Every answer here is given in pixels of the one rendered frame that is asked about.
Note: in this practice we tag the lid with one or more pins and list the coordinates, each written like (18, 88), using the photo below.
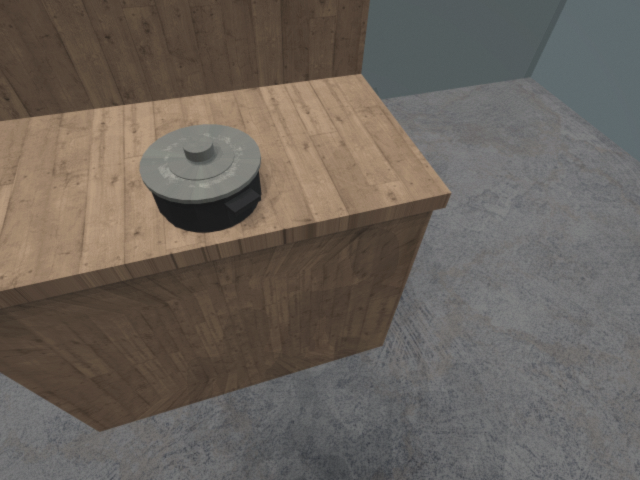
(167, 172)

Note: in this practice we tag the knob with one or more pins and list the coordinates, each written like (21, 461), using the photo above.
(198, 148)

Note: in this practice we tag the table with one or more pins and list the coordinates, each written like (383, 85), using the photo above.
(109, 311)

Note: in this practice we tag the pot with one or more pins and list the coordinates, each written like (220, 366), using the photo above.
(212, 216)

